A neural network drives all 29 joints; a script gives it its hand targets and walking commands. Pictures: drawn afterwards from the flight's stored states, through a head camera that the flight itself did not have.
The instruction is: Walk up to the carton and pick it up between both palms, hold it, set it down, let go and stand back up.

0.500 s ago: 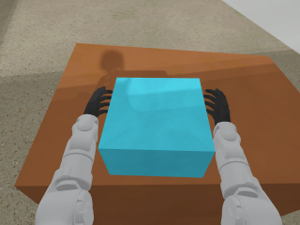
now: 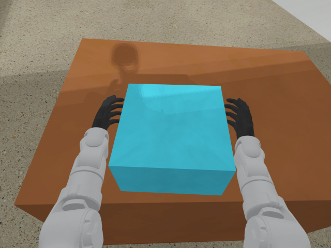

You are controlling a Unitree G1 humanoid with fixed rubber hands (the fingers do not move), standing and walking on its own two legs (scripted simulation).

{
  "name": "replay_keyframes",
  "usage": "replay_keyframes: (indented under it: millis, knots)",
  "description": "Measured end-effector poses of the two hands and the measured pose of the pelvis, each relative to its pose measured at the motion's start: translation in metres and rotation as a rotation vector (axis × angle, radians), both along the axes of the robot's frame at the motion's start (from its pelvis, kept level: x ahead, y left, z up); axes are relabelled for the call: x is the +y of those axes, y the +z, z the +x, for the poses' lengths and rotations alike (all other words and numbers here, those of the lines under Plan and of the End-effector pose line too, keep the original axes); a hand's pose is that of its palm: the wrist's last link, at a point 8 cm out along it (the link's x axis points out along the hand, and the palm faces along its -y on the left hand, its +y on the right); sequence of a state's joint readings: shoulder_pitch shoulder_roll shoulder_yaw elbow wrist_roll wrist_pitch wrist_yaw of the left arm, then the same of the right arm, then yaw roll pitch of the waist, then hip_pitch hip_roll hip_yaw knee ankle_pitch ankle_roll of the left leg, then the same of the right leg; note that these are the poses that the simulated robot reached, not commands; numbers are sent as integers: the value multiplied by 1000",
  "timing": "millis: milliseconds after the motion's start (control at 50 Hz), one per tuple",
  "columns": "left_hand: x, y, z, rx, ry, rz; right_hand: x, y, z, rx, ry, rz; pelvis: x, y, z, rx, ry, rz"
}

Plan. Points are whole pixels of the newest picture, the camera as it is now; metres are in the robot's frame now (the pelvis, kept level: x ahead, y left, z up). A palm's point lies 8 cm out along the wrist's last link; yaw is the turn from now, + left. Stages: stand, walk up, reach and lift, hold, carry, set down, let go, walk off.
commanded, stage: set down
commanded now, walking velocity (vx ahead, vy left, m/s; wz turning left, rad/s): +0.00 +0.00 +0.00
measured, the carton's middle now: (172, 136) +0.40 -0.01 +0.02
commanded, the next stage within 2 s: none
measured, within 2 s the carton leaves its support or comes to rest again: rests again in 1.32 s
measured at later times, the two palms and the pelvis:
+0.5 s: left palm (103, 129) +0.39 +0.17 +0.05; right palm (242, 137) +0.38 -0.18 +0.06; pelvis +0.00 +0.00 +0.00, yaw +0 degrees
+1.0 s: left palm (104, 129) +0.40 +0.17 +0.04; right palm (241, 141) +0.38 -0.18 +0.05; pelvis +0.00 +0.00 +0.00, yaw +0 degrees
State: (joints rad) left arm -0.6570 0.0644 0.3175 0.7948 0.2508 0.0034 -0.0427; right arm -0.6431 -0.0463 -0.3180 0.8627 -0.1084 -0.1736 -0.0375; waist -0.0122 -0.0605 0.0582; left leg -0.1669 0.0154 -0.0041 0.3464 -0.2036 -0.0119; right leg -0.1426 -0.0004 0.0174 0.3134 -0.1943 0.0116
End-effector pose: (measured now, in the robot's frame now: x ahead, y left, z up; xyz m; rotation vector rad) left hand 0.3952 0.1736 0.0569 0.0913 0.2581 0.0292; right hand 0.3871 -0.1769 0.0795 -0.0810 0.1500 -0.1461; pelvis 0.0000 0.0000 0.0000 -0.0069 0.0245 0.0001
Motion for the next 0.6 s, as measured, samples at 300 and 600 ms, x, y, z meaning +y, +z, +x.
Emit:
replay_keyframes:
  millis: [300,600]
  knots:
    - [-1,-9,-2,-11,-5,-1,-1,-13,-5,7,-9,-6,0,0,0,14,0,0]
    - [-2,-12,-1,-39,-11,-8,-3,-21,-6,13,-14,-16,0,0,0,24,0,0]
